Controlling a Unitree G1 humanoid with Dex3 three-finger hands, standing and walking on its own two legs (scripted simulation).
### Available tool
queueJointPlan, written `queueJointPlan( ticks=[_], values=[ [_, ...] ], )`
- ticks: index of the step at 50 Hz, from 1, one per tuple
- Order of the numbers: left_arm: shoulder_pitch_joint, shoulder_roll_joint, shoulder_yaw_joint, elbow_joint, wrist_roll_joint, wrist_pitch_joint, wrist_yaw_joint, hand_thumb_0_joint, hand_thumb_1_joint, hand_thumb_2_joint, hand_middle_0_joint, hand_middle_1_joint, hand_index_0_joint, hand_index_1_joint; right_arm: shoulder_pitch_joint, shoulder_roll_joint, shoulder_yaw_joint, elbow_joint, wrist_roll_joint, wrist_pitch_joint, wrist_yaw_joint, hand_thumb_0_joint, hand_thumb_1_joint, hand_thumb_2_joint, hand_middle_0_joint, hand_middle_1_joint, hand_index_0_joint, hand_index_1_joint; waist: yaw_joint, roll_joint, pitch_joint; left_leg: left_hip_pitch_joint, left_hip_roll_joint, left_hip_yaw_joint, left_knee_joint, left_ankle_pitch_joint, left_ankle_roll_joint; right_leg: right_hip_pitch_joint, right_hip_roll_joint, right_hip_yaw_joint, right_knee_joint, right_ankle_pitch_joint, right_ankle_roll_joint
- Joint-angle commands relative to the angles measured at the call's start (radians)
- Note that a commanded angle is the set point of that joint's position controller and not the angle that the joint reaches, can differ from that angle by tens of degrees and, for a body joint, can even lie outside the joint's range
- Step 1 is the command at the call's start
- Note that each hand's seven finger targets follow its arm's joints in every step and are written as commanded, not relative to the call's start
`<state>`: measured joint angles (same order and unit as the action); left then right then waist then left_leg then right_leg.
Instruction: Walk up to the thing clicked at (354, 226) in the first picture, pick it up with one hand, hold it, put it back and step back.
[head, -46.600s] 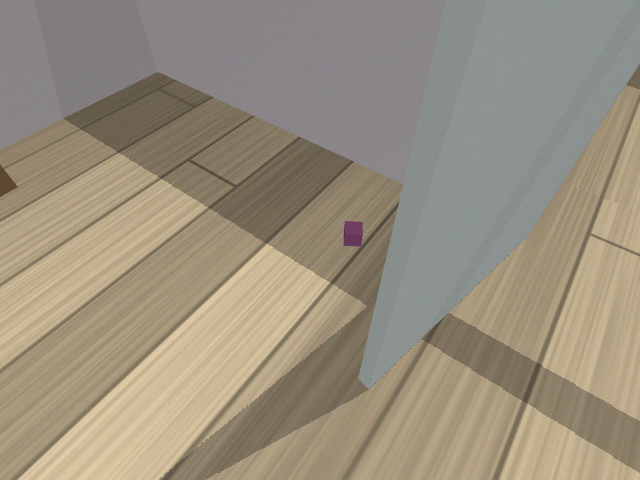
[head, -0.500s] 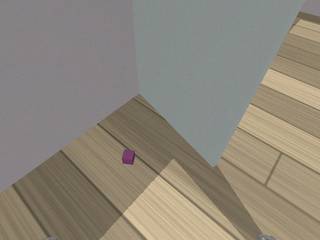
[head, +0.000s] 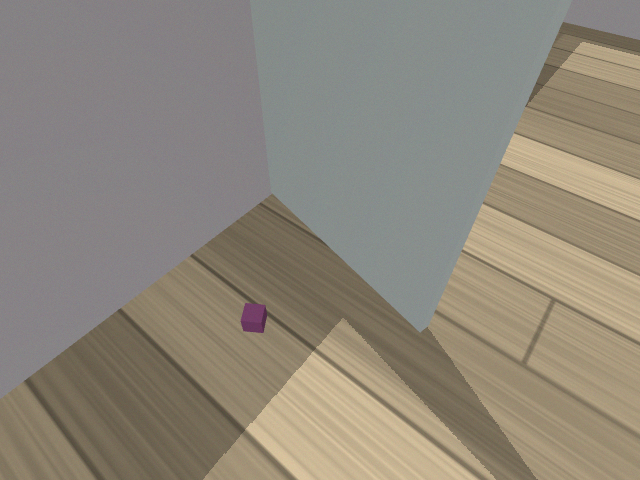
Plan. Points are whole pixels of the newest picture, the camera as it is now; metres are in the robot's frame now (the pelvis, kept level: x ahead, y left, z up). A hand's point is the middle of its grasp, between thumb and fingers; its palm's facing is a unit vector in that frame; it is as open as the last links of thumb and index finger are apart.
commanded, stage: stand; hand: left
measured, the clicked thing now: (254, 318) +0.75 +0.23 -0.75
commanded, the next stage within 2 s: walk up in 0.46 s
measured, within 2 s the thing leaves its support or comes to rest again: neither
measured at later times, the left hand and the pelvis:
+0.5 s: hand out of the picture +0.06 +0.25 -0.15, palm faces -0.02 -0.94 -0.34, open 7.4 cm; pelvis -0.01 +0.00 +0.00, yaw +0 degrees
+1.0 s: hand out of the picture +0.14 +0.31 -0.16, palm faces -0.07 -0.94 -0.34, open 7.4 cm; pelvis +0.11 +0.03 -0.01, yaw -1 degrees
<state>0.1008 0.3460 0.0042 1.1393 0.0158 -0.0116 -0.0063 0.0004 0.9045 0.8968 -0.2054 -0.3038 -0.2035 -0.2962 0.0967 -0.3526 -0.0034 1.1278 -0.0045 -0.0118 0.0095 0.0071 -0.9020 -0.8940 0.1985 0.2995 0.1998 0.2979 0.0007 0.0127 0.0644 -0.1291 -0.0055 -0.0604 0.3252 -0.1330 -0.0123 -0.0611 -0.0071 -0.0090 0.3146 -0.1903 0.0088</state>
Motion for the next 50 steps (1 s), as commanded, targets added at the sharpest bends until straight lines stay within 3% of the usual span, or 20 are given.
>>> queueJointPlan(
  ticks=[1,5,22,23,24,25,27,28,29,31,33,35,36,37,38,39,41,42,45,50],
  values=[
    [-0.050,0.224,0.041,-0.058,-0.003,-0.023,0.010,0.000,0.900,0.900,-0.200,-0.300,-0.200,-0.300,-0.039,-0.211,-0.035,-0.054,-0.006,-0.019,-0.008,0.000,-0.900,-0.900,0.200,0.300,0.200,0.300,-0.002,-0.014,-0.024,-0.049,0.112,-0.103,-0.078,-0.089,0.029,-0.054,-0.111,0.100,-0.082,-0.078,-0.023],
    [-0.039,0.228,0.042,-0.063,-0.006,-0.027,0.009,0.000,0.900,0.900,-0.200,-0.300,-0.200,-0.300,-0.042,-0.211,-0.036,-0.057,-0.006,-0.024,-0.011,0.000,-0.900,-0.900,0.200,0.300,0.200,0.300,0.005,-0.010,-0.070,-0.022,0.115,-0.096,-0.057,0.034,0.029,-0.025,-0.120,0.104,-0.068,0.010,-0.029],
    [-0.017,0.228,0.034,-0.067,-0.009,-0.022,0.009,0.000,0.900,0.900,-0.200,-0.300,-0.200,-0.300,-0.003,-0.214,-0.025,-0.043,-0.005,-0.020,-0.012,0.000,-0.900,-0.900,0.200,0.300,0.200,0.300,-0.002,-0.013,-0.042,-0.035,0.115,-0.096,-0.056,-0.002,0.031,-0.061,-0.114,0.106,-0.064,-0.024,-0.029],
    [0.056,0.287,0.093,-0.110,0.005,-0.025,-0.014,0.000,0.900,0.900,-0.200,-0.300,-0.200,-0.300,0.069,-0.280,-0.076,-0.089,-0.018,-0.028,0.008,0.000,-0.900,-0.900,0.200,0.300,0.200,0.300,0.008,-0.033,-0.125,-0.056,0.059,-0.096,0.006,-0.481,0.088,-0.025,-0.055,0.101,-0.015,-0.456,-0.074],
    [0.088,0.294,0.103,-0.101,0.016,-0.022,-0.021,0.000,0.900,0.900,-0.200,-0.300,-0.200,-0.300,0.051,-0.289,-0.086,-0.100,-0.030,-0.025,0.016,0.000,-0.900,-0.900,0.200,0.300,0.200,0.300,0.030,-0.019,-0.032,-0.207,0.057,-0.107,0.036,-0.625,0.086,-0.043,-0.074,0.144,-0.008,-0.601,-0.093],
    [0.113,0.297,0.114,-0.111,0.019,-0.023,-0.022,0.000,0.900,0.900,-0.200,-0.300,-0.200,-0.300,-0.004,-0.267,-0.084,-0.131,-0.033,-0.023,0.019,0.000,-0.900,-0.900,0.200,0.300,0.200,0.300,0.058,-0.045,0.040,-0.354,0.040,-0.086,0.094,-0.571,0.074,-0.016,-0.117,0.213,-0.035,-0.630,-0.121],
    [0.167,0.335,0.139,-0.133,0.026,-0.034,-0.015,0.000,0.900,0.900,-0.200,-0.300,-0.200,-0.300,-0.046,-0.214,-0.090,-0.178,-0.036,-0.031,0.019,0.000,-0.900,-0.900,0.200,0.300,0.200,0.300,0.098,-0.188,0.107,-0.514,0.023,0.032,0.415,-0.281,0.025,0.080,-0.322,0.424,-0.208,-0.492,-0.227],
    [0.162,0.332,0.144,-0.152,0.027,-0.041,-0.014,0.000,0.900,0.900,-0.200,-0.300,-0.200,-0.300,-0.021,-0.232,-0.098,-0.178,-0.036,-0.039,0.018,0.000,-0.900,-0.900,0.200,0.300,0.200,0.300,0.084,-0.129,0.083,-0.524,0.065,0.002,0.443,-0.273,0.023,0.123,-0.349,0.428,-0.194,-0.341,-0.264],
    [0.142,0.328,0.146,-0.168,0.023,-0.042,-0.014,0.000,0.900,0.900,-0.200,-0.300,-0.200,-0.300,0.009,-0.244,-0.105,-0.182,-0.031,-0.043,0.022,0.000,-0.900,-0.900,0.200,0.300,0.200,0.300,0.065,-0.102,0.030,-0.482,0.080,-0.004,0.462,-0.302,0.026,0.122,-0.331,0.396,-0.190,-0.351,-0.262],
    [0.080,0.318,0.141,-0.210,0.028,-0.040,-0.022,0.000,0.900,0.900,-0.200,-0.300,-0.200,-0.300,0.049,-0.230,-0.113,-0.193,-0.036,-0.039,0.040,0.000,-0.900,-0.900,0.200,0.300,0.200,0.300,0.030,-0.141,0.004,-0.349,0.076,0.040,0.406,-0.316,0.024,0.016,-0.253,0.276,-0.174,-0.408,-0.216],
    [0.002,0.318,0.134,-0.258,0.034,-0.036,-0.034,0.000,0.900,0.900,-0.200,-0.300,-0.200,-0.300,0.130,-0.219,-0.123,-0.193,-0.031,-0.044,0.044,0.000,-0.900,-0.900,0.200,0.300,0.200,0.300,-0.027,-0.211,0.038,-0.145,0.087,0.060,0.261,-0.231,0.038,-0.167,-0.223,0.199,-0.120,-0.343,-0.190],
    [0.011,0.265,0.114,-0.278,0.024,-0.020,-0.041,0.000,0.900,0.900,-0.200,-0.300,-0.200,-0.300,0.286,-0.228,-0.146,-0.147,-0.041,-0.056,0.028,0.000,-0.900,-0.900,0.200,0.300,0.200,0.300,-0.100,-0.085,-0.004,0.151,0.018,0.111,0.122,-0.078,0.020,-0.351,-0.120,0.069,0.142,-0.301,-0.143],
    [0.064,0.197,0.093,-0.285,0.019,-0.012,-0.041,0.000,0.900,0.900,-0.200,-0.300,-0.200,-0.300,0.379,-0.292,-0.172,-0.130,-0.050,-0.064,0.013,0.000,-0.900,-0.900,0.200,0.300,0.200,0.300,-0.132,0.153,-0.031,0.284,0.075,-0.018,0.037,-0.264,0.040,-0.500,-0.022,-0.002,0.437,-0.361,-0.113],
    [0.116,0.139,0.077,-0.299,0.008,-0.013,-0.038,0.000,0.900,0.900,-0.200,-0.300,-0.200,-0.300,0.412,-0.402,-0.187,-0.156,-0.065,-0.075,0.005,0.000,-0.900,-0.900,0.200,0.300,0.200,0.300,-0.129,0.345,-0.027,0.243,0.357,-0.557,-0.169,-0.647,0.126,-0.687,0.122,0.047,0.731,-0.439,-0.064],
    [0.116,0.261,0.105,-0.282,0.009,-0.008,-0.029,0.000,0.900,0.900,-0.200,-0.300,-0.200,-0.300,0.288,-0.424,-0.188,-0.210,-0.032,-0.077,0.007,0.000,-0.900,-0.900,0.200,0.300,0.200,0.300,-0.090,0.151,0.001,0.070,0.431,-0.646,-0.224,-0.777,0.221,-0.599,0.032,0.200,0.769,-0.369,-0.078],
    [0.139,0.291,0.102,-0.272,0.000,-0.009,-0.030,0.000,0.900,0.900,-0.200,-0.300,-0.200,-0.300,0.212,-0.385,-0.170,-0.236,-0.019,-0.078,0.006,0.000,-0.900,-0.900,0.200,0.300,0.200,0.300,-0.045,0.057,0.048,0.011,0.398,-0.516,-0.194,-0.680,0.216,-0.588,0.000,0.214,0.799,-0.274,-0.077],
    [0.226,0.292,0.111,-0.235,-0.004,-0.016,-0.036,0.000,0.900,0.900,-0.200,-0.300,-0.200,-0.300,0.156,-0.318,-0.146,-0.274,-0.020,-0.086,0.005,0.000,-0.900,-0.900,0.200,0.300,0.200,0.300,0.004,0.084,0.048,0.024,0.324,-0.331,-0.144,-0.490,0.197,-0.551,-0.047,0.183,0.742,-0.180,-0.058],
    [0.225,0.298,0.114,-0.223,0.001,-0.018,-0.040,0.000,0.900,0.900,-0.200,-0.300,-0.200,-0.300,0.173,-0.303,-0.140,-0.275,-0.017,-0.090,0.005,0.000,-0.900,-0.900,0.200,0.300,0.200,0.300,-0.007,0.096,0.052,-0.002,0.293,-0.253,-0.146,-0.399,0.181,-0.521,-0.052,0.170,0.706,-0.143,-0.047],
    [0.204,0.280,0.113,-0.246,0.006,-0.013,-0.058,0.000,0.900,0.900,-0.200,-0.300,-0.200,-0.300,0.212,-0.312,-0.141,-0.288,-0.017,-0.098,0.008,0.000,-0.900,-0.900,0.200,0.300,0.200,0.300,-0.017,0.121,0.083,-0.044,0.288,-0.150,-0.169,-0.291,0.201,-0.492,-0.057,0.132,0.610,-0.098,-0.007],
    [0.097,0.247,0.108,-0.314,0.011,-0.018,-0.081,0.000,0.900,0.900,-0.200,-0.300,-0.200,-0.300,0.248,-0.323,-0.143,-0.316,-0.011,-0.097,0.012,0.000,-0.900,-0.900,0.200,0.300,0.200,0.300,-0.046,0.118,0.081,-0.018,0.258,-0.036,-0.131,-0.204,0.203,-0.446,-0.088,0.034,0.390,-0.009,-0.017]
  ],
)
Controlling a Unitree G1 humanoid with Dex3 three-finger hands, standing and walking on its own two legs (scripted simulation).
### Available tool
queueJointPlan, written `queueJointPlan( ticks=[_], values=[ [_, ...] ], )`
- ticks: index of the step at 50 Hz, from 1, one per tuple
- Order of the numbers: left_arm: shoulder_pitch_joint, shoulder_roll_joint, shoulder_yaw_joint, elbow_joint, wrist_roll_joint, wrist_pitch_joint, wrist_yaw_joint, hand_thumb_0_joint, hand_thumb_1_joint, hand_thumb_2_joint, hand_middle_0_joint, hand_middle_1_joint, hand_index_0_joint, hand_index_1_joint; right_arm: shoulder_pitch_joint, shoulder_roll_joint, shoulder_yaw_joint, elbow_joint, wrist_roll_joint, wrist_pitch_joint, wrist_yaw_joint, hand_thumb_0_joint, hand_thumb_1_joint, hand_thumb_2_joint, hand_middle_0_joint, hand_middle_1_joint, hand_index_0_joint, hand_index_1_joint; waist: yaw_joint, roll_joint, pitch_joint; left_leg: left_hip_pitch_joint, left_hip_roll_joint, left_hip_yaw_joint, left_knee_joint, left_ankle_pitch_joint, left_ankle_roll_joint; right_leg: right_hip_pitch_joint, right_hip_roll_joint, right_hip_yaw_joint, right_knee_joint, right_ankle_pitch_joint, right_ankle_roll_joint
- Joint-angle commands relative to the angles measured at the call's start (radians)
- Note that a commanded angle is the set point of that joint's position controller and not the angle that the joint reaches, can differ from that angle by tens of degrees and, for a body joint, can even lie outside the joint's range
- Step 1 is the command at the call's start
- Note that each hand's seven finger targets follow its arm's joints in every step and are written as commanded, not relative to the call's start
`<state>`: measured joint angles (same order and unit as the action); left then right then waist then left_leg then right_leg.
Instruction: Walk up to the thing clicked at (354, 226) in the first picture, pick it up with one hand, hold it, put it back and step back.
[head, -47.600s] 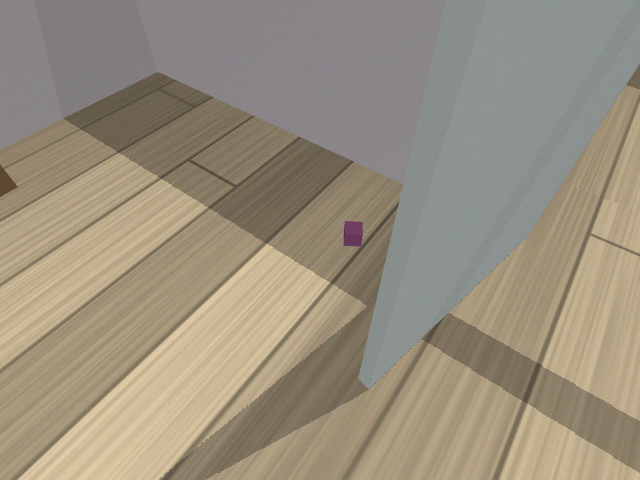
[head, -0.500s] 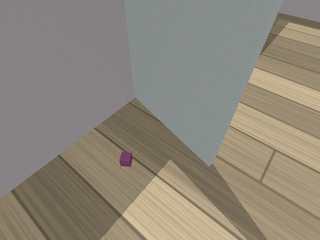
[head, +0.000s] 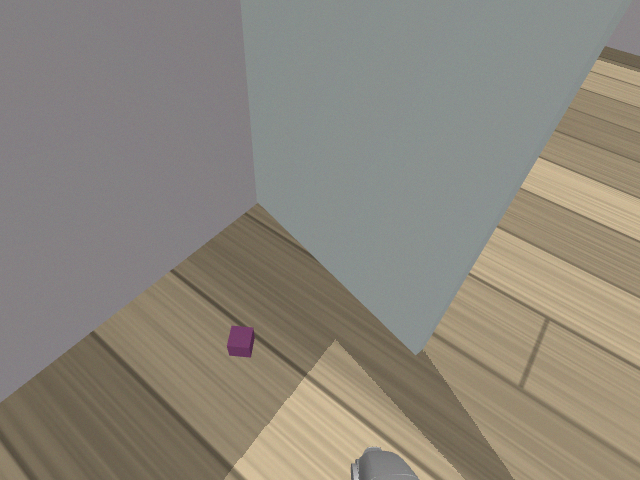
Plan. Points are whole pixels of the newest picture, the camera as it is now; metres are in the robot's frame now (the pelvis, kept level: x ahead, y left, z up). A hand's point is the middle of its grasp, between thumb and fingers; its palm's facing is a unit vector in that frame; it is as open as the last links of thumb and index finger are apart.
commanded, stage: walk up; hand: left
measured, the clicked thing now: (241, 341) +0.64 +0.21 -0.74
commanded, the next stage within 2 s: none
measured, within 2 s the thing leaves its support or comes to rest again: neither
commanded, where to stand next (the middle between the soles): +0.25 -0.04 m, yaw +1 degrees
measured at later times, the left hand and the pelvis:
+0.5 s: hand (170, 419) +0.23 +0.21 -0.14, palm faces -0.02 -0.93 -0.37, open 7.4 cm; pelvis +0.17 -0.05 -0.01, yaw +0 degrees
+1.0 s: hand (176, 387) +0.28 +0.21 -0.15, palm faces +0.03 -0.93 -0.37, open 7.4 cm; pelvis +0.21 -0.05 +0.00, yaw +1 degrees
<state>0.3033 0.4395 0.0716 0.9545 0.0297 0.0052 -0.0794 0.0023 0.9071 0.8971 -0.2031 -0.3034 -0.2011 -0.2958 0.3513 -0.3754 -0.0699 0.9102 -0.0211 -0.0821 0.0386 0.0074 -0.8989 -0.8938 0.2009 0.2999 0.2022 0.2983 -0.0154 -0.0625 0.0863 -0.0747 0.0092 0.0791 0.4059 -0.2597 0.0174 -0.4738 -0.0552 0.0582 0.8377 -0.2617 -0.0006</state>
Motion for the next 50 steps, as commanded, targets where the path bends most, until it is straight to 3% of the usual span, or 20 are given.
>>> queueJointPlan(
  ticks=[1,4,6,7,8,9,10,12,15,19,23,25,26,27,28,29,32,34,41,50],
  values=[
    [-0.123,0.144,0.039,-0.137,-0.003,-0.037,-0.012,0.000,0.900,0.900,-0.200,-0.300,-0.200,-0.300,-0.011,-0.303,-0.076,-0.105,0.006,-0.024,-0.017,0.000,-0.900,-0.900,0.200,0.300,0.200,0.300,-0.029,0.198,0.058,-0.095,0.239,-0.156,-0.200,-0.063,0.169,0.000,-0.041,-0.050,-0.170,0.082,-0.014],
    [-0.112,0.135,0.044,-0.138,-0.007,-0.046,-0.010,0.000,0.900,0.900,-0.200,-0.300,-0.200,-0.300,-0.009,-0.304,-0.073,-0.124,0.006,-0.016,-0.019,0.000,-0.900,-0.900,0.200,0.300,0.200,0.300,-0.014,0.188,0.032,-0.126,0.235,-0.141,-0.122,0.049,0.159,0.118,-0.004,-0.099,-0.225,0.079,-0.032],
    [-0.026,0.137,0.056,-0.120,-0.008,-0.057,-0.001,0.000,0.900,0.900,-0.200,-0.300,-0.200,-0.300,-0.022,-0.289,-0.068,-0.142,0.007,-0.009,-0.022,0.000,-0.900,-0.900,0.200,0.300,0.200,0.300,0.040,0.150,-0.019,-0.150,0.217,-0.109,0.036,0.195,0.133,0.280,0.029,-0.128,-0.291,0.074,-0.044],
    [0.060,0.169,0.073,-0.101,-0.005,-0.067,0.010,0.000,0.900,0.900,-0.200,-0.300,-0.200,-0.300,0.002,-0.250,-0.050,-0.146,0.008,-0.007,-0.023,0.000,-0.900,-0.900,0.200,0.300,0.200,0.300,0.081,0.054,-0.085,-0.178,0.162,-0.057,0.241,0.295,0.111,0.420,0.049,-0.124,-0.334,0.040,-0.058],
    [0.160,0.238,0.099,-0.090,0.002,-0.078,0.024,0.000,0.900,0.900,-0.200,-0.300,-0.200,-0.300,0.057,-0.186,-0.027,-0.160,0.015,-0.009,-0.025,0.000,-0.900,-0.900,0.200,0.300,0.200,0.300,0.119,-0.153,-0.152,-0.313,0.076,-0.006,0.531,0.154,0.065,0.565,-0.082,0.084,-0.421,-0.065,-0.103],
    [0.164,0.310,0.107,-0.119,-0.011,-0.081,0.034,0.000,0.900,0.900,-0.200,-0.300,-0.200,-0.300,0.082,-0.156,-0.012,-0.176,0.026,-0.005,-0.026,0.000,-0.900,-0.900,0.200,0.300,0.200,0.300,0.104,-0.287,-0.149,-0.536,-0.062,-0.010,0.712,-0.246,0.023,0.627,-0.333,0.535,-0.582,-0.130,-0.212],
    [0.120,0.315,0.106,-0.137,-0.026,-0.075,0.036,0.000,0.900,0.900,-0.200,-0.300,-0.200,-0.300,0.044,-0.250,-0.037,-0.150,0.016,0.007,-0.042,0.000,-0.900,-0.900,0.200,0.300,0.200,0.300,0.107,-0.150,-0.105,-0.502,-0.001,-0.127,0.813,-0.291,0.026,0.479,-0.373,0.565,-0.570,-0.157,-0.288],
    [0.054,0.242,0.082,-0.162,-0.036,-0.073,0.046,0.000,0.900,0.900,-0.200,-0.300,-0.200,-0.300,0.046,-0.247,-0.036,-0.120,0.034,0.007,-0.035,0.000,-0.900,-0.900,0.200,0.300,0.200,0.300,0.069,-0.060,-0.049,-0.492,0.027,-0.176,0.804,-0.192,0.034,0.388,-0.270,0.330,-0.544,-0.015,-0.264],
    [0.005,0.198,0.066,-0.193,-0.027,-0.080,0.048,0.000,0.900,0.900,-0.200,-0.300,-0.200,-0.300,0.092,-0.224,-0.033,-0.096,0.018,0.013,-0.014,0.000,-0.900,-0.900,0.200,0.300,0.200,0.300,0.029,-0.119,-0.031,-0.419,0.056,-0.120,0.648,-0.111,0.008,0.278,-0.177,0.128,-0.545,0.107,-0.233],
    [0.003,0.197,0.060,-0.223,-0.017,-0.080,0.055,0.000,0.900,0.900,-0.200,-0.300,-0.200,-0.300,0.041,-0.196,-0.031,-0.108,0.000,0.022,-0.009,0.000,-0.900,-0.900,0.200,0.300,0.200,0.300,0.038,-0.095,0.005,-0.382,0.060,-0.064,0.430,-0.085,-0.025,0.211,-0.185,0.074,-0.537,0.181,-0.245],
    [-0.025,0.183,0.033,-0.215,-0.025,-0.067,0.070,0.000,0.900,0.900,-0.200,-0.300,-0.200,-0.300,0.007,-0.159,-0.020,-0.094,0.004,0.016,-0.031,0.000,-0.900,-0.900,0.200,0.300,0.200,0.300,0.029,-0.044,-0.102,-0.187,0.024,-0.031,0.250,0.073,-0.009,0.207,-0.187,0.011,-0.339,0.549,-0.207],
    [-0.066,0.159,0.016,-0.218,-0.038,-0.055,0.077,0.000,0.900,0.900,-0.200,-0.300,-0.200,-0.300,0.029,-0.174,-0.024,-0.078,0.003,0.008,-0.040,0.000,-0.900,-0.900,0.200,0.300,0.200,0.300,-0.007,0.011,-0.120,-0.076,0.008,-0.041,0.111,0.242,0.021,0.152,-0.136,-0.020,-0.216,0.410,-0.142],
    [-0.060,0.124,0.002,-0.217,-0.044,-0.048,0.078,0.000,0.900,0.900,-0.200,-0.300,-0.200,-0.300,0.012,-0.219,-0.034,-0.084,-0.003,0.005,-0.047,0.000,-0.900,-0.900,0.200,0.300,0.200,0.300,-0.003,0.101,-0.124,-0.037,0.102,-0.149,0.070,0.377,0.046,0.099,-0.080,-0.047,-0.164,0.266,-0.092],
    [-0.027,0.087,-0.010,-0.212,-0.057,-0.042,0.078,0.000,0.900,0.900,-0.200,-0.300,-0.200,-0.300,-0.028,-0.265,-0.037,-0.108,-0.006,0.001,-0.051,0.000,-0.900,-0.900,0.200,0.300,0.200,0.300,0.024,0.196,-0.155,-0.033,0.265,-0.375,0.010,0.425,0.116,0.078,0.013,-0.069,-0.092,0.048,-0.038],
    [0.027,0.114,-0.006,-0.173,-0.059,-0.025,0.084,0.000,0.900,0.900,-0.200,-0.300,-0.200,-0.300,-0.087,-0.298,-0.030,-0.128,0.012,0.003,-0.051,0.000,-0.900,-0.900,0.200,0.300,0.200,0.300,0.044,0.204,-0.172,-0.108,0.359,-0.469,0.009,0.399,0.236,0.156,0.051,-0.061,-0.057,-0.251,-0.030],
    [0.018,0.137,0.000,-0.134,-0.049,-0.021,0.090,0.000,0.900,0.900,-0.200,-0.300,-0.200,-0.300,-0.125,-0.295,-0.030,-0.115,0.012,0.011,-0.050,0.000,-0.900,-0.900,0.200,0.300,0.200,0.300,0.045,0.212,-0.146,-0.188,0.346,-0.468,0.009,0.329,0.249,0.210,0.031,-0.041,-0.061,-0.313,-0.039],
    [0.023,0.147,0.000,-0.070,-0.038,-0.036,0.089,0.000,0.900,0.900,-0.200,-0.300,-0.200,-0.300,-0.212,-0.224,0.003,-0.095,0.020,0.032,-0.047,0.000,-0.900,-0.900,0.200,0.300,0.200,0.300,0.069,0.218,-0.136,-0.235,0.191,-0.259,0.094,0.243,0.093,0.297,-0.018,-0.003,-0.323,-0.016,-0.048],
    [-0.078,0.198,0.001,-0.071,-0.025,-0.047,0.084,0.000,0.900,0.900,-0.200,-0.300,-0.200,-0.300,-0.200,-0.202,0.015,-0.063,0.030,0.042,-0.041,0.000,-0.900,-0.900,0.200,0.300,0.200,0.300,0.017,0.148,-0.078,-0.195,0.106,-0.192,0.098,0.073,0.031,0.183,-0.107,0.118,-0.415,-0.031,-0.087],
    [-0.151,0.163,-0.015,0.016,-0.033,-0.054,0.090,0.000,0.900,0.900,-0.200,-0.300,-0.200,-0.300,-0.264,-0.196,0.024,0.025,0.035,0.040,-0.038,0.000,-0.900,-0.900,0.200,0.300,0.200,0.300,0.016,0.033,-0.138,-0.064,0.119,-0.156,0.102,0.369,0.049,0.300,-0.079,0.022,-0.432,0.311,-0.038],
    [-0.232,0.136,-0.023,0.079,-0.033,-0.038,0.089,0.000,0.900,0.900,-0.200,-0.300,-0.200,-0.300,-0.348,-0.183,0.035,0.111,0.025,0.053,-0.039,0.000,-0.900,-0.900,0.200,0.300,0.200,0.300,0.025,0.035,-0.103,-0.015,0.119,-0.157,-0.013,0.303,0.019,0.314,-0.084,0.010,-0.553,0.194,-0.021]
  ],
)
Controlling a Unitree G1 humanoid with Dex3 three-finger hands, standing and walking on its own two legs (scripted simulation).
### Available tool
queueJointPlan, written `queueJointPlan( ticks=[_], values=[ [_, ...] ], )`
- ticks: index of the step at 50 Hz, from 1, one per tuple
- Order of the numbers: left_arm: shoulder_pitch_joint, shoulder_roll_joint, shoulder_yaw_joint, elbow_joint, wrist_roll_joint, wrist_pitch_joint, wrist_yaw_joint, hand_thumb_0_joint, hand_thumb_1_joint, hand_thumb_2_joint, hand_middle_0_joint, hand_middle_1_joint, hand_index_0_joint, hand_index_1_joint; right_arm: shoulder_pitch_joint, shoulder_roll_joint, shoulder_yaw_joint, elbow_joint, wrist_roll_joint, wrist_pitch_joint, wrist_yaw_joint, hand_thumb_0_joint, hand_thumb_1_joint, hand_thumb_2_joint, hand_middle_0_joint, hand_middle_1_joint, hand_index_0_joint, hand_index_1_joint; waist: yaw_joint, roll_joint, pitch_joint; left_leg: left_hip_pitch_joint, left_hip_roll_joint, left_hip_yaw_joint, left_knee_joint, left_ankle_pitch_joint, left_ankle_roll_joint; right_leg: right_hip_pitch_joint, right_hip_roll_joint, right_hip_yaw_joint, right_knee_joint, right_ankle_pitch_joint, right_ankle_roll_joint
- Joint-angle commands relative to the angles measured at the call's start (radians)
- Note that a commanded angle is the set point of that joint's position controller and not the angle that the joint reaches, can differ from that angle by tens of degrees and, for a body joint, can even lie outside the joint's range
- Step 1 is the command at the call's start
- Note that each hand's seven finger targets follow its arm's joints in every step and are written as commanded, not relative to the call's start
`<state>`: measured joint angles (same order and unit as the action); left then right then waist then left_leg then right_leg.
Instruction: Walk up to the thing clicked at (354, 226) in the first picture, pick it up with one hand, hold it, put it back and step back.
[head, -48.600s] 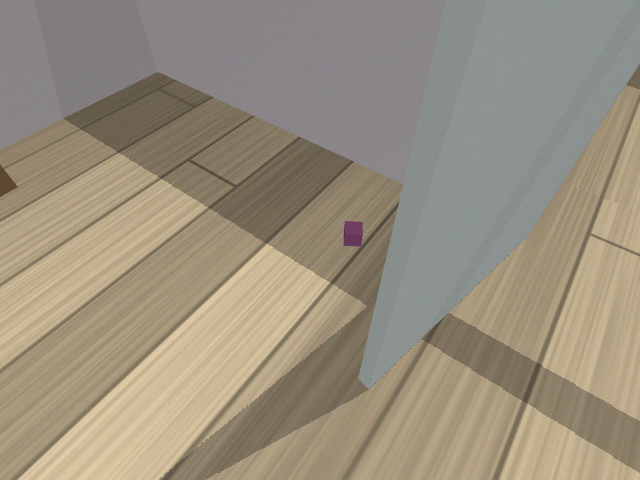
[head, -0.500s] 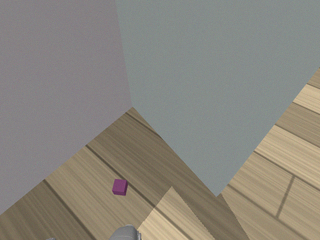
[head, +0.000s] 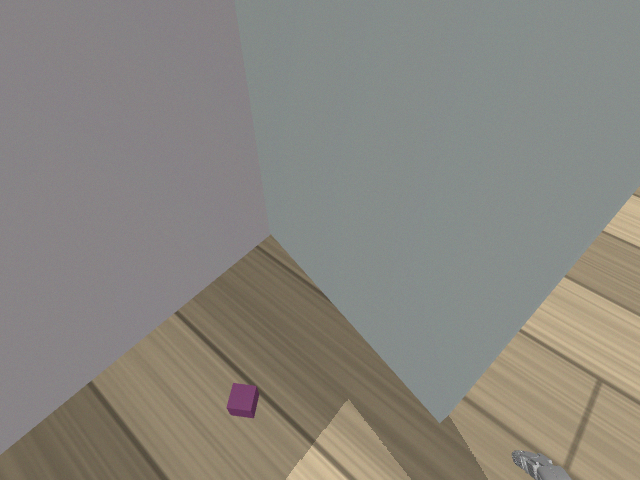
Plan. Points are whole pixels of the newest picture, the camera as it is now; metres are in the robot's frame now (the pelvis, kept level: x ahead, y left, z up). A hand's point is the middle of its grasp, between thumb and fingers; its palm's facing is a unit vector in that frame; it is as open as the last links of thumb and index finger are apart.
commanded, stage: walk up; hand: left
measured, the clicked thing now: (243, 400) +0.44 +0.25 -0.74
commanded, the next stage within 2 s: none
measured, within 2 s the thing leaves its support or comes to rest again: neither
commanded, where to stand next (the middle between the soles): +0.05 +0.01 m, yaw +0 degrees
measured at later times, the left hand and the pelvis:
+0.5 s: hand out of the picture +0.06 +0.27 -0.16, palm faces -0.03 -0.95 -0.32, open 7.4 cm; pelvis +0.00 +0.02 +0.01, yaw +0 degrees
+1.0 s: hand out of the picture +0.06 +0.28 -0.15, palm faces +0.01 -0.92 -0.40, open 7.4 cm; pelvis -0.03 +0.00 -0.01, yaw +1 degrees
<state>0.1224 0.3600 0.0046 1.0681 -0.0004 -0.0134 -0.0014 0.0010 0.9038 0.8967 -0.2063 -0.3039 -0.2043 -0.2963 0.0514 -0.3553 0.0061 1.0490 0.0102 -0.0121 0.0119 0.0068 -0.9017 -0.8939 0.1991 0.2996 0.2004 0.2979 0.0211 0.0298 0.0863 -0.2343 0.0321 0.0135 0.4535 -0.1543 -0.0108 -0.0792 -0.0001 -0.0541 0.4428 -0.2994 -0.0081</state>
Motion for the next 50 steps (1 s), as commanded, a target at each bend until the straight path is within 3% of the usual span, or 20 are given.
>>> queueJointPlan(
  ticks=[1,4,7,10,16,19,22,25,29,31,39,40,42,44,45,47,48,49,50],
  values=[
    [-0.054,0.215,0.045,-0.027,-0.003,-0.019,0.011,0.000,0.900,0.900,-0.200,-0.300,-0.200,-0.300,-0.051,-0.204,-0.040,-0.018,-0.008,-0.016,-0.013,0.000,-0.900,-0.900,0.200,0.300,0.200,0.300,-0.012,-0.057,-0.107,0.150,0.098,-0.091,-0.069,0.201,0.046,-0.069,-0.139,0.119,-0.168,0.231,-0.013],
    [-0.072,0.215,0.045,-0.012,0.001,-0.018,0.009,0.000,0.900,0.900,-0.200,-0.300,-0.200,-0.300,-0.054,-0.201,-0.037,0.005,-0.009,-0.017,-0.012,0.000,-0.900,-0.900,0.200,0.300,0.200,0.300,-0.015,-0.065,-0.115,0.148,0.095,-0.087,-0.093,0.190,0.043,-0.036,-0.138,0.112,-0.191,0.241,-0.010],
    [-0.084,0.215,0.046,0.000,0.001,-0.014,0.007,0.000,0.900,0.900,-0.200,-0.300,-0.200,-0.300,-0.051,-0.204,-0.037,0.024,-0.012,-0.020,-0.014,0.000,-0.900,-0.900,0.200,0.300,0.200,0.300,-0.016,-0.043,-0.099,0.135,0.101,-0.099,-0.130,0.151,0.036,-0.030,-0.133,0.109,-0.208,0.181,-0.012],
    [-0.077,0.211,0.044,0.013,0.003,-0.011,0.003,0.000,0.900,0.900,-0.200,-0.300,-0.200,-0.300,-0.060,-0.210,-0.038,0.033,-0.014,-0.021,-0.013,0.000,-0.900,-0.900,0.200,0.300,0.200,0.300,-0.014,-0.023,-0.086,0.120,0.107,-0.119,-0.171,0.050,0.036,-0.037,-0.128,0.107,-0.223,0.101,-0.014],
    [-0.064,0.205,0.047,0.034,0.005,-0.010,0.000,0.000,0.900,0.900,-0.200,-0.300,-0.200,-0.300,-0.045,-0.208,-0.040,0.050,-0.018,-0.027,-0.013,0.000,-0.900,-0.900,0.200,0.300,0.200,0.300,-0.013,-0.001,-0.095,0.087,0.115,-0.139,-0.207,0.009,0.036,0.002,-0.122,0.101,-0.223,0.093,-0.015],
    [-0.062,0.201,0.046,0.041,0.006,-0.007,-0.001,0.000,0.900,0.900,-0.200,-0.300,-0.200,-0.300,-0.041,-0.211,-0.045,0.056,-0.021,-0.027,-0.015,0.000,-0.900,-0.900,0.200,0.300,0.200,0.300,-0.019,0.020,-0.087,0.071,0.116,-0.154,-0.233,-0.063,0.033,-0.011,-0.118,0.100,-0.211,0.068,-0.018],
    [-0.045,0.197,0.044,0.049,0.007,-0.009,0.000,0.000,0.900,0.900,-0.200,-0.300,-0.200,-0.300,-0.037,-0.211,-0.047,0.057,-0.020,-0.026,-0.015,0.000,-0.900,-0.900,0.200,0.300,0.200,0.300,-0.019,0.007,-0.095,0.077,0.119,-0.159,-0.226,-0.050,0.038,-0.011,-0.116,0.101,-0.219,0.072,-0.016],
    [-0.038,0.196,0.046,0.050,0.008,-0.012,0.003,0.000,0.900,0.900,-0.200,-0.300,-0.200,-0.300,-0.034,-0.206,-0.047,0.061,-0.018,-0.027,-0.015,0.000,-0.900,-0.900,0.200,0.300,0.200,0.300,-0.019,-0.006,-0.116,0.103,0.114,-0.141,-0.189,0.048,0.042,-0.008,-0.121,0.101,-0.223,0.107,-0.013],
    [-0.050,0.194,0.045,0.048,0.005,-0.011,0.004,0.000,0.900,0.900,-0.200,-0.300,-0.200,-0.300,-0.026,-0.204,-0.044,0.064,-0.014,-0.025,-0.016,0.000,-0.900,-0.900,0.200,0.300,0.200,0.300,-0.028,0.000,-0.110,0.097,0.103,-0.141,-0.189,0.036,0.032,-0.015,-0.123,0.103,-0.219,0.121,-0.012],
    [-0.033,0.193,0.044,0.050,0.007,-0.011,0.005,0.000,0.900,0.900,-0.200,-0.300,-0.200,-0.300,-0.032,-0.205,-0.045,0.063,-0.015,-0.024,-0.017,0.000,-0.900,-0.900,0.200,0.300,0.200,0.300,-0.022,-0.008,-0.128,0.118,0.110,-0.138,-0.172,0.088,0.039,-0.011,-0.121,0.096,-0.215,0.141,-0.010],
    [-0.045,0.195,0.046,0.047,0.008,-0.007,0.007,0.000,0.900,0.900,-0.200,-0.300,-0.200,-0.300,-0.028,-0.203,-0.047,0.065,-0.016,-0.021,-0.020,0.000,-0.900,-0.900,0.200,0.300,0.200,0.300,-0.027,-0.023,-0.131,0.132,0.103,-0.126,-0.166,0.130,0.036,-0.007,-0.128,0.094,-0.208,0.177,-0.007],
    [-0.043,0.249,0.069,0.029,-0.006,0.011,0.014,0.000,0.900,0.900,-0.200,-0.300,-0.200,-0.300,-0.030,-0.265,-0.069,0.051,-0.009,-0.004,-0.021,0.000,-0.900,-0.900,0.200,0.300,0.200,0.300,-0.028,-0.018,-0.012,0.075,0.107,-0.133,-0.076,0.446,0.042,-0.099,-0.121,0.082,-0.084,0.372,-0.007],
    [-0.013,0.220,0.069,-0.003,-0.010,0.023,0.022,0.000,0.900,0.900,-0.200,-0.300,-0.200,-0.300,0.005,-0.260,-0.081,0.033,0.003,0.010,-0.025,0.000,-0.900,-0.900,0.200,0.300,0.200,0.300,-0.036,0.002,-0.112,0.124,0.138,-0.133,-0.045,0.601,0.084,-0.075,-0.085,0.041,0.001,0.382,-0.006],
    [0.011,0.196,0.069,-0.039,-0.010,0.035,0.022,0.000,0.900,0.900,-0.200,-0.300,-0.200,-0.300,0.011,-0.279,-0.100,-0.009,0.004,0.022,-0.026,0.000,-0.900,-0.900,0.200,0.300,0.200,0.300,-0.037,0.054,-0.198,0.128,0.189,-0.186,-0.061,0.584,0.143,-0.070,-0.038,0.024,0.135,0.274,-0.013],
    [0.015,0.188,0.071,-0.053,-0.007,0.044,0.019,0.000,0.900,0.900,-0.200,-0.300,-0.200,-0.300,-0.001,-0.285,-0.106,-0.030,0.001,0.029,-0.028,0.000,-0.900,-0.900,0.200,0.300,0.200,0.300,-0.037,0.088,-0.216,0.088,0.219,-0.220,-0.089,0.508,0.176,-0.068,-0.017,0.025,0.210,0.124,-0.016],
    [0.072,0.179,0.082,-0.069,0.000,0.064,0.015,0.000,0.900,0.900,-0.200,-0.300,-0.200,-0.300,-0.058,-0.293,-0.116,-0.084,-0.011,0.039,-0.032,0.000,-0.900,-0.900,0.200,0.300,0.200,0.300,-0.009,0.157,-0.214,-0.012,0.284,-0.274,-0.117,0.345,0.239,-0.088,0.003,0.040,0.372,-0.212,-0.032],
    [0.101,0.184,0.086,-0.075,0.002,0.070,0.013,0.000,0.900,0.900,-0.200,-0.300,-0.200,-0.300,-0.087,-0.295,-0.121,-0.113,-0.022,0.044,-0.033,0.000,-0.900,-0.900,0.200,0.300,0.200,0.300,0.005,0.163,-0.201,-0.072,0.290,-0.265,-0.113,0.268,0.251,-0.089,-0.011,0.068,0.427,-0.259,-0.044],
    [0.123,0.179,0.090,-0.078,0.000,0.072,0.010,0.000,0.900,0.900,-0.200,-0.300,-0.200,-0.300,-0.104,-0.285,-0.119,-0.131,-0.031,0.048,-0.034,0.000,-0.900,-0.900,0.200,0.300,0.200,0.300,0.018,0.140,-0.187,-0.096,0.274,-0.243,-0.080,0.231,0.239,-0.097,-0.020,0.080,0.400,-0.239,-0.048],
    [0.154,0.172,0.093,-0.076,0.001,0.067,0.010,0.000,0.900,0.900,-0.200,-0.300,-0.200,-0.300,-0.121,-0.275,-0.121,-0.143,-0.038,0.052,-0.035,0.000,-0.900,-0.900,0.200,0.300,0.200,0.300,0.038,0.127,-0.178,-0.097,0.246,-0.227,-0.025,0.210,0.207,-0.091,-0.034,0.079,0.279,-0.168,-0.052]
  ],
)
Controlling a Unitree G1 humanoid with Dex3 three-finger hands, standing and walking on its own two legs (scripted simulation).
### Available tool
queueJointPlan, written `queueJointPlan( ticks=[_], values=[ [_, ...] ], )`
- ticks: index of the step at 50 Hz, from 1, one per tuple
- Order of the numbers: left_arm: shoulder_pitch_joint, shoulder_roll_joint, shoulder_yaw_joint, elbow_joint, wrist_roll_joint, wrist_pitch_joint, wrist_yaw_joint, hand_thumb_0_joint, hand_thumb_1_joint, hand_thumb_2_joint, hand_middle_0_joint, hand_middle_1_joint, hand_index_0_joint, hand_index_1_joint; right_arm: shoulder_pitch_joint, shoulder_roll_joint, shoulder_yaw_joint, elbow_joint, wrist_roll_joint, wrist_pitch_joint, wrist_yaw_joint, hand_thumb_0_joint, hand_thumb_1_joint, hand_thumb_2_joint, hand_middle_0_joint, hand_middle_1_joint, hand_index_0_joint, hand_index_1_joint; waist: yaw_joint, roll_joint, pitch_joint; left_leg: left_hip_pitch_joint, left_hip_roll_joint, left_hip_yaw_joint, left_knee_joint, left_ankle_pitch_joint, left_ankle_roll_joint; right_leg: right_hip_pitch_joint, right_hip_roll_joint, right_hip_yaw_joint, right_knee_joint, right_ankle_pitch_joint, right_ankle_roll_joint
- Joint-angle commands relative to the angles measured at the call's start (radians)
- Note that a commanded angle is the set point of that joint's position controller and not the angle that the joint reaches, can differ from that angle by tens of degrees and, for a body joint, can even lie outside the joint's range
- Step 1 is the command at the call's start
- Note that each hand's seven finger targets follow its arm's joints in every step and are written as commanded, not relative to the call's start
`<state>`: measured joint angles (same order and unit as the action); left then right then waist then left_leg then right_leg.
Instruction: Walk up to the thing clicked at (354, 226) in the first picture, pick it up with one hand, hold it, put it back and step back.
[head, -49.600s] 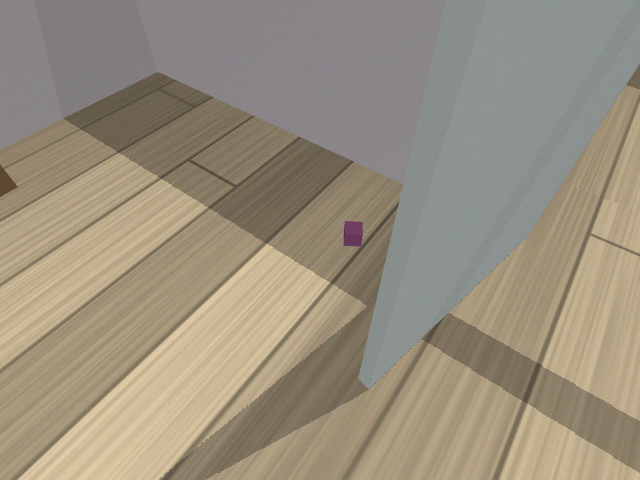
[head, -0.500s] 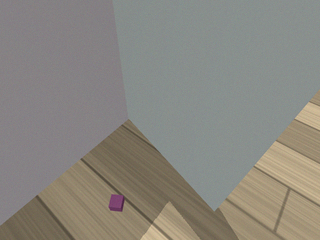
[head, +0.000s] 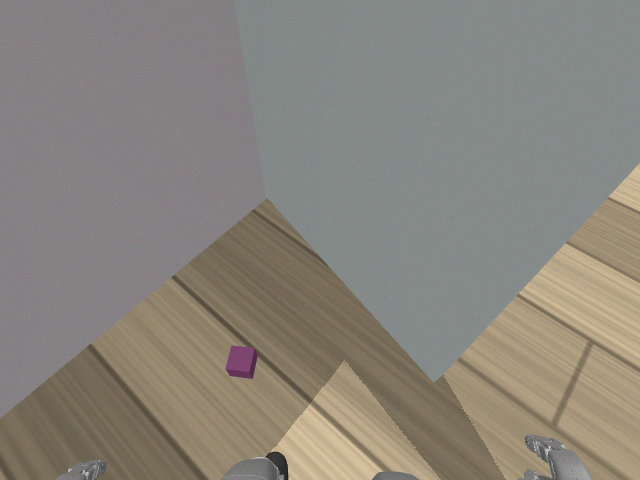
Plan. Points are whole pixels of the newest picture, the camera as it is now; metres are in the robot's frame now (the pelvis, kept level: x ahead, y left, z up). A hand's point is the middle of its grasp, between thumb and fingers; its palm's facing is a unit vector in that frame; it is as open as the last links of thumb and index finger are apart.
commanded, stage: walk up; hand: left
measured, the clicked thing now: (242, 362) +0.47 +0.24 -0.73
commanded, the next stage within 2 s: stand in 1.62 s
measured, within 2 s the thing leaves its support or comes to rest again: neither
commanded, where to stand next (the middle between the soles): +0.08 +0.01 m, yaw -1 degrees
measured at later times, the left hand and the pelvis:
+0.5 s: hand out of the picture -0.01 +0.27 -0.15, palm faces +0.06 -0.92 -0.39, open 7.4 cm; pelvis -0.02 -0.01 +0.00, yaw +4 degrees
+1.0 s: hand out of the picture +0.08 +0.28 -0.15, palm faces +0.02 -0.90 -0.43, open 7.4 cm; pelvis -0.02 +0.00 -0.02, yaw +2 degrees
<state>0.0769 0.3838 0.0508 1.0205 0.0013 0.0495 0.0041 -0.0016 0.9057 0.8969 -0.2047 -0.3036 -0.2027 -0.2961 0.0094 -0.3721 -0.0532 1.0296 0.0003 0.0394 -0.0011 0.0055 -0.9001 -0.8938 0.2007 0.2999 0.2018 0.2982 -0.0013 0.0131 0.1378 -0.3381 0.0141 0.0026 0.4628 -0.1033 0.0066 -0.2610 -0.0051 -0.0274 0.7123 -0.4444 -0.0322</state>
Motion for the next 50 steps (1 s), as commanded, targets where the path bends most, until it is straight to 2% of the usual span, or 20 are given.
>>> queueJointPlan(
  ticks=[1,3,5,8,14,19,20,21,22,23,26,32,33,34,35,45,47,48,49,50],
  values=[
    [0.220,0.149,0.048,-0.021,0.006,-0.009,0.007,0.000,0.900,0.900,-0.200,-0.300,-0.200,-0.300,-0.090,-0.242,-0.055,-0.128,-0.027,0.006,-0.016,0.000,-0.900,-0.900,0.200,0.300,0.200,0.300,0.077,0.100,-0.219,0.024,0.200,-0.180,0.040,0.094,0.142,0.086,-0.037,0.047,-0.169,0.084,-0.024],
    [0.148,0.285,0.082,-0.063,0.042,-0.038,0.016,0.000,0.900,0.900,-0.200,-0.300,-0.200,-0.300,-0.046,-0.151,-0.034,-0.146,-0.011,0.016,-0.004,0.000,-0.900,-0.900,0.200,0.300,0.200,0.300,0.048,-0.249,-0.110,-0.157,-0.071,-0.084,0.321,-0.330,0.018,0.037,-0.299,0.426,-0.479,0.195,-0.069],
    [0.024,0.360,0.093,-0.146,0.053,-0.053,0.024,0.000,0.900,0.900,-0.200,-0.300,-0.200,-0.300,0.013,-0.194,-0.056,-0.149,-0.020,0.033,-0.008,0.000,-0.900,-0.900,0.200,0.300,0.200,0.300,0.021,-0.195,-0.076,-0.110,-0.086,-0.205,0.658,-0.480,-0.006,-0.168,-0.441,0.507,-0.475,0.303,-0.255],
    [-0.035,0.241,0.075,-0.162,0.047,-0.077,0.031,0.000,0.900,0.900,-0.200,-0.300,-0.200,-0.300,0.124,-0.210,-0.065,-0.113,-0.007,0.013,0.007,0.000,-0.900,-0.900,0.200,0.300,0.200,0.300,-0.029,-0.071,-0.163,-0.111,-0.077,-0.202,0.697,-0.302,-0.026,0.044,-0.249,0.221,-0.366,0.403,-0.151],
    [0.238,0.273,0.098,-0.153,0.043,-0.092,0.006,0.000,0.900,0.900,-0.200,-0.300,-0.200,-0.300,-0.004,-0.211,-0.043,-0.183,-0.040,-0.032,0.035,0.000,-0.900,-0.900,0.200,0.300,0.200,0.300,0.120,-0.199,-0.089,-0.247,-0.018,-0.069,0.244,-0.422,-0.021,0.377,-0.285,0.303,-0.416,0.044,-0.180],
    [0.171,0.251,0.076,-0.209,0.025,-0.076,-0.019,0.000,0.900,0.900,-0.200,-0.300,-0.200,-0.300,0.215,-0.163,-0.054,-0.125,-0.033,-0.079,0.026,0.000,-0.900,-0.900,0.200,0.300,0.200,0.300,-0.014,-0.140,-0.148,0.248,-0.055,0.071,-0.141,-0.119,0.020,0.102,-0.178,0.071,-0.195,0.375,-0.097],
    [0.150,0.185,0.054,-0.229,0.020,-0.075,-0.018,0.000,0.900,0.900,-0.200,-0.300,-0.200,-0.300,0.277,-0.190,-0.071,-0.112,-0.038,-0.085,0.018,0.000,-0.900,-0.900,0.200,0.300,0.200,0.300,-0.051,-0.060,-0.192,0.430,-0.004,-0.014,-0.155,-0.095,0.040,-0.047,-0.122,0.007,-0.063,0.332,-0.050],
    [0.134,0.112,0.031,-0.258,0.012,-0.076,-0.020,0.000,0.900,0.900,-0.200,-0.300,-0.200,-0.300,0.310,-0.291,-0.093,-0.124,-0.050,-0.088,0.010,0.000,-0.900,-0.900,0.200,0.300,0.200,0.300,-0.069,0.159,-0.198,0.534,0.231,-0.384,-0.206,-0.252,0.127,-0.304,0.001,-0.048,0.118,0.091,0.004],
    [0.088,0.185,0.052,-0.254,0.023,-0.072,-0.009,0.000,0.900,0.900,-0.200,-0.300,-0.200,-0.300,0.304,-0.369,-0.107,-0.144,-0.037,-0.090,0.010,0.000,-0.900,-0.900,0.200,0.300,0.200,0.300,-0.091,0.148,-0.134,0.356,0.396,-0.529,-0.225,-0.300,0.263,-0.312,-0.016,0.059,0.196,-0.166,0.006],
    [0.094,0.224,0.058,-0.237,0.019,-0.074,-0.007,0.000,0.900,0.900,-0.200,-0.300,-0.200,-0.300,0.274,-0.345,-0.104,-0.150,-0.026,-0.090,0.008,0.000,-0.900,-0.900,0.200,0.300,0.200,0.300,-0.069,0.080,-0.063,0.250,0.392,-0.486,-0.235,-0.295,0.296,-0.286,-0.038,0.121,0.280,-0.144,-0.002],
    [0.202,0.213,0.051,-0.182,0.009,-0.081,-0.018,0.000,0.900,0.900,-0.200,-0.300,-0.200,-0.300,0.195,-0.273,-0.069,-0.192,-0.026,-0.097,0.000,0.000,-0.900,-0.900,0.200,0.300,0.200,0.300,-0.015,0.135,-0.017,0.208,0.255,-0.233,-0.179,-0.131,0.204,-0.249,-0.044,0.129,0.181,-0.034,0.000],
    [0.259,0.190,0.049,-0.117,0.012,-0.103,0.006,0.000,0.900,0.900,-0.200,-0.300,-0.200,-0.300,0.083,-0.211,-0.034,-0.225,-0.006,-0.044,0.006,0.000,-0.900,-0.900,0.200,0.300,0.200,0.300,0.046,0.130,-0.088,0.016,0.146,-0.035,0.114,0.110,0.098,0.145,0.008,0.003,-0.239,0.336,0.019],
    [0.240,0.246,0.059,-0.123,0.017,-0.110,0.014,0.000,0.900,0.900,-0.200,-0.300,-0.200,-0.300,0.118,-0.164,-0.024,-0.220,0.008,-0.033,0.004,0.000,-0.900,-0.900,0.200,0.300,0.200,0.300,0.034,-0.016,-0.100,-0.020,0.081,0.009,0.219,-0.029,0.050,0.159,-0.082,0.135,-0.287,0.510,-0.004],
    [0.210,0.316,0.069,-0.145,0.021,-0.118,0.021,0.000,0.900,0.900,-0.200,-0.300,-0.200,-0.300,0.158,-0.129,-0.015,-0.221,0.014,-0.017,0.003,0.000,-0.900,-0.900,0.200,0.300,0.200,0.300,0.012,-0.169,-0.125,-0.054,-0.002,0.024,0.363,-0.326,0.003,0.118,-0.305,0.450,-0.400,0.524,-0.088],
    [0.170,0.366,0.071,-0.158,0.019,-0.114,0.025,0.000,0.900,0.900,-0.200,-0.300,-0.200,-0.300,0.174,-0.182,-0.036,-0.201,0.007,0.009,-0.008,0.000,-0.900,-0.900,0.200,0.300,0.200,0.300,0.019,-0.170,-0.128,0.028,-0.010,-0.071,0.517,-0.534,0.015,-0.030,-0.391,0.558,-0.425,0.403,-0.209],
    [0.058,0.274,0.055,-0.187,0.018,-0.085,0.029,0.000,0.900,0.900,-0.200,-0.300,-0.200,-0.300,0.226,-0.189,-0.050,-0.116,-0.018,-0.009,0.006,0.000,-0.900,-0.900,0.200,0.300,0.200,0.300,-0.012,-0.195,-0.199,0.099,-0.006,0.005,0.128,-0.296,0.001,0.010,-0.214,0.244,-0.187,0.481,-0.141],
    [0.048,0.211,0.033,-0.197,-0.005,-0.068,0.024,0.000,0.900,0.900,-0.200,-0.300,-0.200,-0.300,0.229,-0.234,-0.062,-0.114,-0.038,-0.031,-0.005,0.000,-0.900,-0.900,0.200,0.300,0.200,0.300,-0.020,-0.083,-0.194,0.170,0.075,-0.121,-0.076,-0.128,0.037,-0.084,-0.146,0.196,-0.041,0.468,-0.056],
    [0.041,0.176,0.024,-0.200,-0.013,-0.064,0.026,0.000,0.900,0.900,-0.200,-0.300,-0.200,-0.300,0.128,-0.333,-0.076,-0.143,-0.035,-0.035,-0.001,0.000,-0.900,-0.900,0.200,0.300,0.200,0.300,0.008,0.135,-0.146,0.100,0.253,-0.367,-0.123,-0.089,0.122,-0.175,0.022,0.100,0.050,0.185,-0.001],
    [0.026,0.227,0.047,-0.171,-0.002,-0.057,0.036,0.000,0.900,0.900,-0.200,-0.300,-0.200,-0.300,0.080,-0.348,-0.077,-0.155,-0.019,-0.039,0.002,0.000,-0.900,-0.900,0.200,0.300,0.200,0.300,-0.007,0.176,-0.125,-0.005,0.352,-0.419,-0.114,-0.014,0.237,-0.092,0.034,0.093,0.189,-0.110,0.008],
    [0.031,0.232,0.048,-0.161,-0.001,-0.053,0.031,0.000,0.900,0.900,-0.200,-0.300,-0.200,-0.300,0.086,-0.309,-0.072,-0.157,-0.026,-0.046,0.001,0.000,-0.900,-0.900,0.200,0.300,0.200,0.300,0.005,0.120,-0.112,0.001,0.334,-0.373,-0.085,0.064,0.257,-0.088,0.030,0.123,0.259,-0.140,0.003]
  ],
)
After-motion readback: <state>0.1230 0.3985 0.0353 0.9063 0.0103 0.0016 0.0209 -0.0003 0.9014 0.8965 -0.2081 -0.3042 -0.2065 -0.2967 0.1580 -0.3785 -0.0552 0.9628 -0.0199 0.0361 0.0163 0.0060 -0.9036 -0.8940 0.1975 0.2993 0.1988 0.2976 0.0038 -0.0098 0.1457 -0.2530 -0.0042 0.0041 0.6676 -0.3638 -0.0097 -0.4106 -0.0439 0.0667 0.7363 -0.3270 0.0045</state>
